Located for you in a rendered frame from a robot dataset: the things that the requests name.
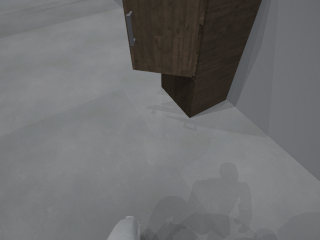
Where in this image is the handle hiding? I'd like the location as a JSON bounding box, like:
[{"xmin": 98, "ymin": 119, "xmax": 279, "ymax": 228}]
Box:
[{"xmin": 126, "ymin": 11, "xmax": 136, "ymax": 46}]

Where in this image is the cupboard door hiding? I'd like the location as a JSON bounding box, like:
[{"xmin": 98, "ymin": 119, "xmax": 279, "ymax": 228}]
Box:
[{"xmin": 122, "ymin": 0, "xmax": 203, "ymax": 78}]

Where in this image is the robot left thigh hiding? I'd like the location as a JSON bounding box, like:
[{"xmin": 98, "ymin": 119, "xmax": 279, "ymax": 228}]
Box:
[{"xmin": 107, "ymin": 219, "xmax": 141, "ymax": 240}]

